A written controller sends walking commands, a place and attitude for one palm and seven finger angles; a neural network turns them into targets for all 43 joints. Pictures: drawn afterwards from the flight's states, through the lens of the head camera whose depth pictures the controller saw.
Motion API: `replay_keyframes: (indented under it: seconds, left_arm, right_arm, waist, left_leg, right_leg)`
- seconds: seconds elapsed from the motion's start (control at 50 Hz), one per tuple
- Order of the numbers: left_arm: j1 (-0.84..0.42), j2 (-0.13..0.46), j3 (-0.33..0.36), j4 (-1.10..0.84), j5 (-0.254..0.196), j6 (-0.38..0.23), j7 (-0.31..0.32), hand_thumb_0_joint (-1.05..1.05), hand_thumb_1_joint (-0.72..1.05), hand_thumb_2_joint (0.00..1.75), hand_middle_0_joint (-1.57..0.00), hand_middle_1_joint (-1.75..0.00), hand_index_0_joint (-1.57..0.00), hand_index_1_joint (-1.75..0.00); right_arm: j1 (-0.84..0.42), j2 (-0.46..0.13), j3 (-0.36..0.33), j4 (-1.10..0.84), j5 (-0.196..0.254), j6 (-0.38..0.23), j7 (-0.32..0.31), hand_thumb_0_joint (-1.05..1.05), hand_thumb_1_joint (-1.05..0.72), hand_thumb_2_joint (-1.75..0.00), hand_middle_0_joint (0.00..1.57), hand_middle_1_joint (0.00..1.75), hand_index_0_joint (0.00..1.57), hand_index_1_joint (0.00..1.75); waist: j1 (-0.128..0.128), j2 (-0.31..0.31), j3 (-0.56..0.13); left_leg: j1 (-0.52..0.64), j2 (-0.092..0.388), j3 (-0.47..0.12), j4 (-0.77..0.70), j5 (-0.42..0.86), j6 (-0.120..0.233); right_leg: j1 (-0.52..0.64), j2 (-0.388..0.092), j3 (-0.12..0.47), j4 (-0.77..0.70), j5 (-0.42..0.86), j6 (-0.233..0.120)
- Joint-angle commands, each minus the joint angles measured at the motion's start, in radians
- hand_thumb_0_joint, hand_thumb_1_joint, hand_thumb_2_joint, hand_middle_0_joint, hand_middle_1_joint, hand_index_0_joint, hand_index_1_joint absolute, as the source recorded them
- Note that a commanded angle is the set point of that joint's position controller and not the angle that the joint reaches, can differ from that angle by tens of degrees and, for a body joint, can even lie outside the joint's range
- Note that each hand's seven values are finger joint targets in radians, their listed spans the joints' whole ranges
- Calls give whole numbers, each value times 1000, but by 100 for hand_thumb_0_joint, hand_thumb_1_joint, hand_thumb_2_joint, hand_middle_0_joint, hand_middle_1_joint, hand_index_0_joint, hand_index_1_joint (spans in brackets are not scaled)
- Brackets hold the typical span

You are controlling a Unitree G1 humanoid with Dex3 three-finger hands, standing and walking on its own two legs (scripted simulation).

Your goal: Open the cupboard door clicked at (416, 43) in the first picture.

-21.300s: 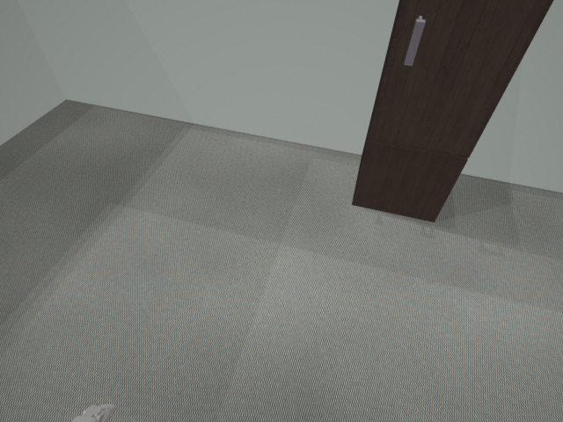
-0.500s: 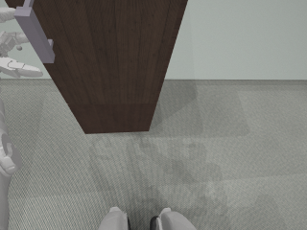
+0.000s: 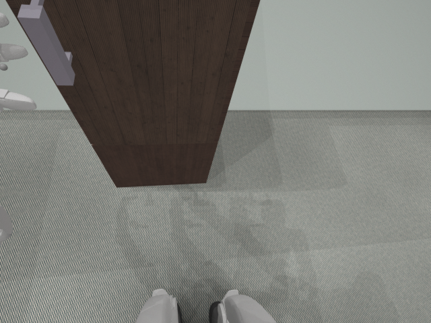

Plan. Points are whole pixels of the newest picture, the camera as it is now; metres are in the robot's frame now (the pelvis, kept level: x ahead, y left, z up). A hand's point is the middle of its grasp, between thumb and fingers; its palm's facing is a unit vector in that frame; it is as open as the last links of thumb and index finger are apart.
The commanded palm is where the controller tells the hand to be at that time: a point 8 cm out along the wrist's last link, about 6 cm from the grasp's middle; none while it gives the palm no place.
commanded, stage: move the hooked fingers beside the handle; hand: left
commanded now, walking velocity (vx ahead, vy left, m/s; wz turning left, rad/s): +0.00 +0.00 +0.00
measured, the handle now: (53, 40) +0.57 +0.23 +0.11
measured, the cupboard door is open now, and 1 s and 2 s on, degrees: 0 0 0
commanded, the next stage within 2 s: slide the fingers in behind the handle in 0.72 s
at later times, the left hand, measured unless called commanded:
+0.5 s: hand (6, 62) +0.52 +0.28 +0.11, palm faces +0.01 -1.00 +0.01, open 14.0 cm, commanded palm +0.51 +0.31 +0.10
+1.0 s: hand (14, 71) +0.51 +0.27 +0.11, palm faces +0.01 -1.00 -0.01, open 14.0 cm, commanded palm +0.50 +0.30 +0.10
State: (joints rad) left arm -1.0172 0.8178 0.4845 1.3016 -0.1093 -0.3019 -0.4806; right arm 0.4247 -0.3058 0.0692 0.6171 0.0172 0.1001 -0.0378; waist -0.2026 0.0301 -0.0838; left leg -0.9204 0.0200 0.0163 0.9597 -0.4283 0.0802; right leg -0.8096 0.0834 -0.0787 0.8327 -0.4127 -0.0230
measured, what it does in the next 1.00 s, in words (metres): stands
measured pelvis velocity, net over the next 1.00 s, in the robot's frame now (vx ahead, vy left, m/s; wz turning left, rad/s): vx -0.01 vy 0.00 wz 0.01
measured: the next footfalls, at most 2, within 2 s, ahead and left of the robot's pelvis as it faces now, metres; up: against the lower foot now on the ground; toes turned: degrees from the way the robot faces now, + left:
none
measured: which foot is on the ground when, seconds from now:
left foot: down 0.00-1.00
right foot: down 0.00-1.00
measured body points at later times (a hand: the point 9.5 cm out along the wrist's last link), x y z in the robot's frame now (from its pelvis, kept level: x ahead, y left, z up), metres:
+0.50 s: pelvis -0.01 +0.01 +0.00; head +0.14 +0.05 +0.42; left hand +0.51 +0.33 +0.12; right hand -0.04 -0.26 -0.09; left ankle +0.01 +0.06 -0.68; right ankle -0.02 -0.11 -0.68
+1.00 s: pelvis -0.01 +0.00 +0.00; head +0.13 +0.04 +0.43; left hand +0.50 +0.32 +0.11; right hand -0.02 -0.28 -0.09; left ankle +0.01 +0.06 -0.68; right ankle -0.02 -0.11 -0.68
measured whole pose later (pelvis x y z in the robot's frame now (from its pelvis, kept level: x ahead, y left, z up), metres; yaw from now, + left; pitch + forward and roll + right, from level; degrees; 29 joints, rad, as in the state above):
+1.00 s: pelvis -0.01 +0.00 +0.00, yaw +0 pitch +22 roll -6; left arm -1.02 0.77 0.44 1.29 -0.11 -0.29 -0.45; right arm 0.43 -0.31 0.07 0.61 0.01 0.08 -0.03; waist -0.20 0.03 -0.09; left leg -0.93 0.01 0.01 0.97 -0.42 0.08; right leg -0.81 0.08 -0.09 0.84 -0.41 -0.02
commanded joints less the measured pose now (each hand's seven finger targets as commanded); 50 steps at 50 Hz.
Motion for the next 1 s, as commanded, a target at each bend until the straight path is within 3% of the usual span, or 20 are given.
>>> replay_keyframes:
  seconds: [0.0,0.06,0.1,0.18,0.2,0.26,0.34,0.38,0.4,0.46,0.52,0.58,0.62,0.64,0.74,0.82,0.86,0.88,0.9,0.98]
  left_arm:
    - [-429,294,19,-166,-23,-48,-10,0,-50,30,-30,-120,-30,-120]
    - [-443,354,55,-203,-12,-55,-5,0,-50,30,-30,-120,-30,-120]
    - [-445,338,47,-245,-12,-72,-4,0,-50,30,-30,-120,-30,-120]
    - [-422,309,41,-219,-21,-63,-7,0,-50,30,-30,-120,-30,-120]
    - [-437,272,5,-191,-21,-50,-10,0,-50,30,-30,-120,-30,-120]
    - [-470,293,5,-156,-16,-26,-4,0,-50,30,-30,-120,-30,-120]
    - [-489,300,16,-235,-2,-58,14,0,-50,30,-30,-120,-30,-120]
    - [-492,255,0,-282,-15,-76,16,0,-50,30,-30,-120,-30,-120]
    - [-463,295,41,-273,-18,-74,17,0,-50,30,-30,-120,-30,-120]
    - [-430,279,36,-201,-23,-40,12,0,-50,30,-30,-120,-30,-120]
    - [-403,292,36,-184,-7,-22,19,0,-50,30,-30,-120,-30,-120]
    - [-395,337,70,-247,2,-45,35,0,-50,30,-30,-120,-30,-120]
    - [-403,324,62,-279,-3,-64,37,0,-50,30,-30,-120,-30,-120]
    - [-406,272,27,-269,-10,-68,31,0,-50,30,-30,-120,-30,-120]
    - [-420,239,17,-268,-34,-70,10,0,-50,30,-30,-120,-30,-120]
    - [-397,219,-12,-188,-29,-33,4,0,-50,30,-30,-120,-30,-120]
    - [-404,233,-6,-190,-25,-28,13,0,-50,30,-30,-120,-30,-120]
    - [-424,255,9,-224,-25,-41,21,0,-50,30,-30,-120,-30,-120]
    - [-440,213,-27,-233,-24,-46,23,0,-50,30,-30,-120,-30,-120]
    - [-496,219,-10,-268,-28,-81,44,0,-50,30,-30,-120,-30,-120]
  right_arm:
    - [196,-214,-69,-18,-3,-15,-22,0,-90,-90,20,30,20,30]
    - [203,-217,-70,-22,-7,-21,-25,0,-90,-90,20,30,20,30]
    - [205,-211,-70,-21,-11,-20,-20,0,-90,-90,20,30,20,30]
    - [208,-214,-73,-18,-12,-15,-16,0,-90,-90,20,30,20,30]
    - [203,-213,-70,-17,-8,-13,-18,0,-90,-90,20,30,20,30]
    - [205,-220,-65,-18,-5,-19,-25,0,-90,-90,20,30,20,30]
    - [219,-216,-70,-13,-18,-26,-21,0,-90,-90,20,30,20,30]
    - [228,-212,-76,-9,-22,-26,-15,0,-90,-90,20,30,20,30]
    - [234,-217,-79,-5,-24,-24,-12,0,-90,-90,20,30,20,30]
    - [229,-215,-76,-12,-16,-20,-9,0,-90,-90,20,30,20,30]
    - [227,-214,-73,-19,-14,-17,-10,0,-90,-90,20,30,20,30]
    - [224,-213,-76,-32,-17,-16,-7,0,-90,-90,20,30,20,30]
    - [221,-211,-78,-33,-17,-14,-4,0,-90,-90,20,30,20,30]
    - [216,-208,-78,-30,-15,-13,-1,0,-90,-90,20,30,20,30]
    - [216,-211,-84,-16,-13,-13,-4,0,-90,-90,20,30,20,30]
    - [203,-209,-75,-19,-7,-13,-9,0,-90,-90,20,30,20,30]
    - [201,-210,-73,-25,-7,-17,-12,0,-90,-90,20,30,20,30]
    - [202,-209,-73,-24,-8,-19,-14,0,-90,-90,20,30,20,30]
    - [197,-205,-73,-25,-8,-21,-11,0,-90,-90,20,30,20,30]
    - [200,-207,-75,-13,-15,-31,-11,0,-90,-90,20,30,20,30]
  waist:
    - [-20,190,-427]
    - [-9,217,-477]
    - [3,276,-532]
    - [-5,242,-485]
    - [-23,227,-451]
    - [-36,189,-402]
    - [-14,293,-495]
    - [-17,305,-532]
    - [-1,281,-560]
    - [-10,213,-496]
    - [-3,204,-457]
    - [18,238,-483]
    - [12,245,-502]
    - [1,246,-487]
    - [-5,236,-494]
    - [-15,186,-402]
    - [-14,167,-406]
    - [-6,201,-423]
    - [-17,220,-436]
    - [-24,217,-461]
  left_leg:
    - [512,27,-137,-74,474,-50]
    - [525,28,-139,-68,488,-54]
    - [599,33,-150,-63,566,-73]
    - [603,40,-163,-66,570,-75]
    - [581,41,-160,-72,525,-72]
    - [503,35,-157,-86,405,-52]
    - [638,47,-191,-80,534,-94]
    - [701,54,-201,-69,633,-103]
    - [703,56,-206,-68,654,-108]
    - [604,43,-173,-73,573,-81]
    - [571,40,-164,-78,555,-76]
    - [586,39,-162,-78,587,-82]
    - [621,46,-167,-75,625,-89]
    - [629,46,-167,-76,612,-90]
    - [645,44,-170,-80,592,-83]
    - [549,35,-152,-91,479,-62]
    - [519,29,-146,-93,437,-52]
    - [532,28,-145,-88,462,-55]
    - [554,29,-147,-88,463,-60]
    - [580,34,-163,-78,468,-63]
  right_leg:
    - [-16,6,36,-73,267,3]
    - [-3,5,39,-65,271,0]
    - [-22,7,31,-55,286,-3]
    - [-53,13,20,-63,259,-4]
    - [-73,12,19,-68,242,0]
    - [-69,7,26,-76,199,3]
    - [-116,7,12,-55,211,-7]
    - [-128,11,11,-54,233,-6]
    - [-104,14,7,-52,241,-4]
    - [-55,15,13,-64,255,0]
    - [-52,12,14,-67,255,1]
    - [-30,13,16,-60,270,-6]
    - [-37,15,16,-60,280,-3]
    - [-55,17,16,-66,268,-1]
    - [-51,16,17,-74,263,-1]
    - [-48,10,20,-82,236,1]
    - [-29,7,27,-84,230,1]
    - [-18,6,31,-78,248,-4]
    - [-39,6,30,-76,242,-1]
    - [-53,7,29,-66,230,-6]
